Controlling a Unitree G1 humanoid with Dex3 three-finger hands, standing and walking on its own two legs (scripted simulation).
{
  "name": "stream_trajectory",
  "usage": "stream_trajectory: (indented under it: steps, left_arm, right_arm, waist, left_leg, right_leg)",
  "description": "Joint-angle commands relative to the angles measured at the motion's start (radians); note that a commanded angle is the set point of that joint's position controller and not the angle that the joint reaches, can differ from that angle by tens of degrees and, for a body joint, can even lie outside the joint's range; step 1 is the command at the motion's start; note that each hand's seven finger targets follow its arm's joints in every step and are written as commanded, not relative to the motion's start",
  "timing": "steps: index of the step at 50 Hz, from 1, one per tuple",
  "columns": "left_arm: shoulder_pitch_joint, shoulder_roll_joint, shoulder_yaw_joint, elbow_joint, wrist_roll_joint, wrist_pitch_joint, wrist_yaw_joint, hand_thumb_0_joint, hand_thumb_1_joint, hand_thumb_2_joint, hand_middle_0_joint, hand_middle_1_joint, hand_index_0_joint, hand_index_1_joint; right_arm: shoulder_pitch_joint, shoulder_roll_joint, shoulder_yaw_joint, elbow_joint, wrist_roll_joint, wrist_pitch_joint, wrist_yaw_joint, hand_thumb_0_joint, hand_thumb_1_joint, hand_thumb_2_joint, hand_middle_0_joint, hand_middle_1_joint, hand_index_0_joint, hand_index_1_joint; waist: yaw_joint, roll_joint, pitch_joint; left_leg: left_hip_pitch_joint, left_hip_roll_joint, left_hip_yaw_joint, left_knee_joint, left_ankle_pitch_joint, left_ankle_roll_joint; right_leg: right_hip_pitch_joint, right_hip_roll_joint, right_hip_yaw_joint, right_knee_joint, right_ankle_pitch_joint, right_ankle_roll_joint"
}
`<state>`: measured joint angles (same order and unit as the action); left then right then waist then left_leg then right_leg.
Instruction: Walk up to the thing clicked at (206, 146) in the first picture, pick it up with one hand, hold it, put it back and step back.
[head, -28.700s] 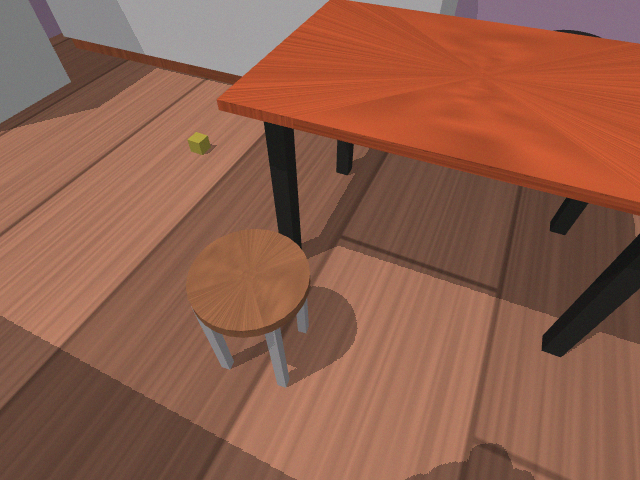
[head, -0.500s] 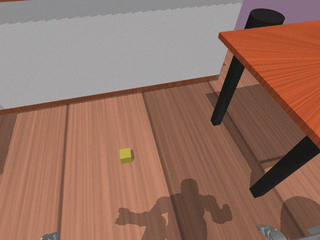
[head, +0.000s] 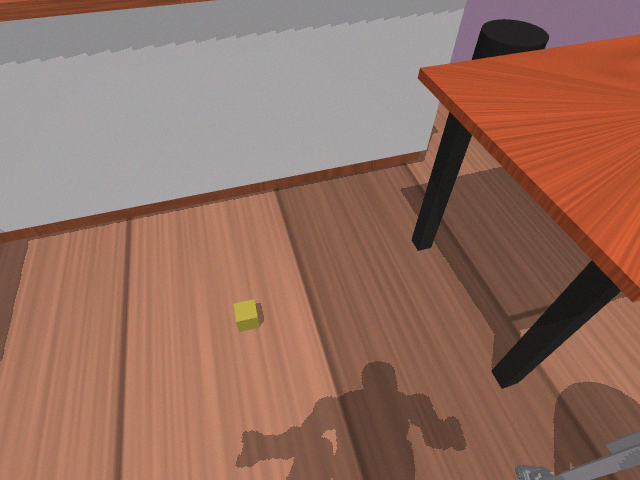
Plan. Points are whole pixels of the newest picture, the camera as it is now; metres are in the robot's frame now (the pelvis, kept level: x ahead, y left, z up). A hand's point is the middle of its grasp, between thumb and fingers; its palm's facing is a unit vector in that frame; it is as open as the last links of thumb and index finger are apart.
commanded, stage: stand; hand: left
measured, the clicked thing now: (246, 315) +0.73 +0.25 -0.75
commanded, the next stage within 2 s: walk up in 0.62 s
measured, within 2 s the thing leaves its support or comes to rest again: neither
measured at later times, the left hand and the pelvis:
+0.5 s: hand out of the picture +0.07 +0.25 -0.16, palm faces -0.05 -0.94 -0.34, open 7.4 cm; pelvis +0.00 +0.00 +0.00, yaw -1 degrees
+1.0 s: hand out of the picture +0.09 +0.34 -0.17, palm faces +0.00 -0.93 -0.37, open 7.4 cm; pelvis +0.08 +0.05 -0.02, yaw +1 degrees
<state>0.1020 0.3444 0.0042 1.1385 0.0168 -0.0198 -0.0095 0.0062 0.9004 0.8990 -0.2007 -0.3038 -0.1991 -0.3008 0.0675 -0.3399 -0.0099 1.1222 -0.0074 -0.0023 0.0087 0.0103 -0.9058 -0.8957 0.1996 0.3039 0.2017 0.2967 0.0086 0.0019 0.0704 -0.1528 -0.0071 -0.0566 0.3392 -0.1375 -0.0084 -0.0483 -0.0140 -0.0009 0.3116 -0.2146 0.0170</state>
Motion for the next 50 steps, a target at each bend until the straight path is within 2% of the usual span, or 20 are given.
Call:
stream_trajectory:
  steps: [1,8,14,19,30,31,32,33,34,35,36,40,41,43,44,45,46,47,49,50]
  left_arm:
    - [-0.033,0.214,0.038,-0.058,-0.006,-0.02,0.016,0.0,0.9,0.9,-0.2,-0.3,-0.2,-0.3]
    - [-0.034,0.222,0.037,-0.059,-0.008,-0.014,0.014,0.0,0.9,0.9,-0.2,-0.3,-0.2,-0.3]
    - [-0.021,0.224,0.037,-0.064,-0.007,-0.015,0.014,0.0,0.9,0.9,-0.2,-0.3,-0.2,-0.3]
    - [-0.01,0.222,0.034,-0.067,-0.009,-0.018,0.016,0.0,0.9,0.9,-0.2,-0.3,-0.2,-0.3]
    - [0.001,0.222,0.031,-0.065,-0.011,-0.013,0.015,0.0,0.9,0.9,-0.2,-0.3,-0.2,-0.3]
    - [0.059,0.287,0.088,-0.11,0.001,-0.024,-0.002,0.0,0.9,0.9,-0.2,-0.3,-0.2,-0.3]
    - [0.097,0.295,0.099,-0.096,0.01,-0.026,-0.005,0.0,0.9,0.9,-0.2,-0.3,-0.2,-0.3]
    - [0.141,0.303,0.11,-0.101,0.013,-0.028,-0.007,0.0,0.9,0.9,-0.2,-0.3,-0.2,-0.3]
    - [0.159,0.329,0.125,-0.112,0.016,-0.033,-0.005,0.0,0.9,0.9,-0.2,-0.3,-0.2,-0.3]
    - [0.163,0.353,0.139,-0.134,0.022,-0.042,-0.001,0.0,0.9,0.9,-0.2,-0.3,-0.2,-0.3]
    - [0.162,0.346,0.139,-0.149,0.021,-0.047,-0.002,0.0,0.9,0.9,-0.2,-0.3,-0.2,-0.3]
    - [0.033,0.331,0.136,-0.235,0.025,-0.055,-0.014,0.0,0.9,0.9,-0.2,-0.3,-0.2,-0.3]
    - [0.046,0.318,0.127,-0.24,0.017,-0.051,-0.02,0.0,0.9,0.9,-0.2,-0.3,-0.2,-0.3]
    - [0.036,0.299,0.119,-0.261,0.01,-0.042,-0.025,0.0,0.9,0.9,-0.2,-0.3,-0.2,-0.3]
    - [0.079,0.259,0.106,-0.271,0.013,-0.038,-0.027,0.0,0.9,0.9,-0.2,-0.3,-0.2,-0.3]
    - [0.142,0.185,0.088,-0.282,-0.004,-0.034,-0.029,0.0,0.9,0.9,-0.2,-0.3,-0.2,-0.3]
    - [0.153,0.219,0.097,-0.278,-0.002,-0.03,-0.019,0.0,0.9,0.9,-0.2,-0.3,-0.2,-0.3]
    - [0.138,0.29,0.1,-0.273,-0.006,-0.027,-0.009,0.0,0.9,0.9,-0.2,-0.3,-0.2,-0.3]
    - [0.225,0.299,0.099,-0.242,-0.02,-0.025,-0.013,0.0,0.9,0.9,-0.2,-0.3,-0.2,-0.3]
    - [0.235,0.305,0.099,-0.23,-0.017,-0.028,-0.017,0.0,0.9,0.9,-0.2,-0.3,-0.2,-0.3]
  right_arm:
    - [-0.049,-0.21,-0.039,-0.055,0.002,-0.03,-0.009,0.0,-0.9,-0.9,0.2,0.3,0.2,0.3]
    - [-0.014,-0.214,-0.037,-0.037,-0.001,-0.028,-0.008,0.0,-0.9,-0.9,0.2,0.3,0.2,0.3]
    - [-0.002,-0.215,-0.034,-0.034,-0.001,-0.029,-0.009,0.0,-0.9,-0.9,0.2,0.3,0.2,0.3]
    - [0.01,-0.224,-0.032,-0.032,0.003,-0.031,-0.013,0.0,-0.9,-0.9,0.2,0.3,0.2,0.3]
    - [0.009,-0.221,-0.023,-0.031,0.004,-0.03,-0.013,0.0,-0.9,-0.9,0.2,0.3,0.2,0.3]
    - [0.071,-0.285,-0.077,-0.082,-0.013,-0.036,0.011,0.0,-0.9,-0.9,0.2,0.3,0.2,0.3]
    - [0.065,-0.283,-0.082,-0.09,-0.022,-0.033,0.02,0.0,-0.9,-0.9,0.2,0.3,0.2,0.3]
    - [-0.01,-0.269,-0.084,-0.133,-0.024,-0.029,0.026,0.0,-0.9,-0.9,0.2,0.3,0.2,0.3]
    - [-0.062,-0.231,-0.08,-0.166,-0.025,-0.025,0.031,0.0,-0.9,-0.9,0.2,0.3,0.2,0.3]
    - [-0.068,-0.22,-0.082,-0.185,-0.034,-0.029,0.03,0.0,-0.9,-0.9,0.2,0.3,0.2,0.3]
    - [-0.051,-0.241,-0.093,-0.187,-0.032,-0.036,0.031,0.0,-0.9,-0.9,0.2,0.3,0.2,0.3]
    - [0.084,-0.238,-0.111,-0.197,-0.025,-0.051,0.057,0.0,-0.9,-0.9,0.2,0.3,0.2,0.3]
    - [0.087,-0.234,-0.117,-0.199,-0.032,-0.054,0.06,0.0,-0.9,-0.9,0.2,0.3,0.2,0.3]
    - [0.22,-0.223,-0.132,-0.175,-0.036,-0.056,0.053,0.0,-0.9,-0.9,0.2,0.3,0.2,0.3]
    - [0.327,-0.268,-0.155,-0.146,-0.039,-0.06,0.042,0.0,-0.9,-0.9,0.2,0.3,0.2,0.3]
    - [0.407,-0.358,-0.181,-0.155,-0.048,-0.067,0.032,0.0,-0.9,-0.9,0.2,0.3,0.2,0.3]
    - [0.38,-0.422,-0.181,-0.187,-0.038,-0.075,0.034,0.0,-0.9,-0.9,0.2,0.3,0.2,0.3]
    - [0.293,-0.414,-0.177,-0.219,-0.017,-0.074,0.031,0.0,-0.9,-0.9,0.2,0.3,0.2,0.3]
    - [0.194,-0.338,-0.144,-0.278,-0.011,-0.078,0.022,0.0,-0.9,-0.9,0.2,0.3,0.2,0.3]
    - [0.202,-0.312,-0.134,-0.284,-0.009,-0.083,0.018,0.0,-0.9,-0.9,0.2,0.3,0.2,0.3]
  waist:
    - [-0.008,-0.001,-0.088]
    - [-0.016,-0.008,-0.044]
    - [-0.013,-0.009,-0.063]
    - [-0.015,-0.005,-0.122]
    - [-0.012,0.009,-0.08]
    - [-0.004,0.024,-0.178]
    - [0.018,0.017,-0.113]
    - [0.061,-0.01,-0.011]
    - [0.088,-0.122,0.08]
    - [0.097,-0.152,0.133]
    - [0.084,-0.092,0.15]
    - [-0.013,-0.177,0.06]
    - [-0.011,-0.157,0.056]
    - [-0.082,-0.126,0.012]
    - [-0.124,0.014,-0.063]
    - [-0.147,0.277,-0.095]
    - [-0.127,0.261,-0.091]
    - [-0.087,0.137,-0.032]
    - [-0.017,0.089,0.007]
    - [-0.02,0.093,0.015]
  left_leg:
    - [0.04,0.113,-0.086,-0.055,0.067,0.027]
    - [-0.011,0.108,-0.094,-0.079,-0.021,0.019]
    - [0.014,0.112,-0.092,-0.067,0.01,0.022]
    - [0.046,0.122,-0.08,-0.031,0.154,0.028]
    - [0.041,0.12,-0.08,-0.048,0.103,0.023]
    - [0.022,0.071,-0.079,0.02,-0.342,0.09]
    - [-0.13,0.069,-0.09,0.033,-0.509,0.093]
    - [-0.305,0.045,-0.059,0.101,-0.496,0.078]
    - [-0.468,0.0,0.022,0.276,-0.345,0.049]
    - [-0.555,0.038,0.014,0.422,-0.294,0.031]
    - [-0.547,0.066,-0.034,0.446,-0.269,0.027]
    - [-0.269,0.115,0.011,0.304,-0.251,0.029]
    - [-0.192,0.08,0.052,0.256,-0.202,0.018]
    - [0.047,0.015,0.137,0.156,-0.038,0.012]
    - [0.235,-0.003,0.117,0.148,-0.089,0.032]
    - [0.299,0.195,-0.232,-0.044,-0.385,0.112]
    - [0.19,0.366,-0.612,-0.187,-0.575,0.2]
    - [0.086,0.399,-0.605,-0.189,-0.611,0.247]
    - [0.071,0.335,-0.377,-0.132,-0.464,0.224]
    - [0.04,0.298,-0.286,-0.121,-0.332,0.199]
  right_leg:
    - [-0.048,-0.115,0.081,-0.067,0.047,-0.033]
    - [-0.075,-0.107,0.087,-0.08,-0.058,-0.037]
    - [-0.084,-0.111,0.092,-0.07,-0.015,-0.04]
    - [-0.028,-0.116,0.088,-0.049,0.134,-0.035]
    - [-0.065,-0.112,0.091,-0.056,0.076,-0.037]
    - [0.018,-0.058,0.061,0.012,-0.297,-0.082]
    - [0.029,-0.083,0.12,0.015,-0.449,-0.107]
    - [0.058,-0.13,0.197,-0.031,-0.52,-0.138]
    - [0.099,-0.234,0.321,-0.141,-0.563,-0.187]
    - [0.098,-0.355,0.422,-0.215,-0.486,-0.25]
    - [0.073,-0.378,0.435,-0.202,-0.366,-0.281]
    - [-0.053,-0.271,0.194,-0.135,-0.196,-0.223]
    - [-0.105,-0.221,0.126,-0.086,-0.128,-0.202]
    - [-0.235,-0.158,0.022,0.118,0.016,-0.156]
    - [-0.323,-0.106,-0.015,0.344,0.059,-0.132]
    - [-0.492,0.038,-0.066,0.666,-0.17,-0.08]
    - [-0.535,0.086,0.102,0.796,-0.374,-0.081]
    - [-0.535,0.025,0.17,0.866,-0.338,-0.091]
    - [-0.552,-0.037,0.159,0.827,-0.216,-0.084]
    - [-0.518,-0.048,0.149,0.771,-0.179,-0.073]
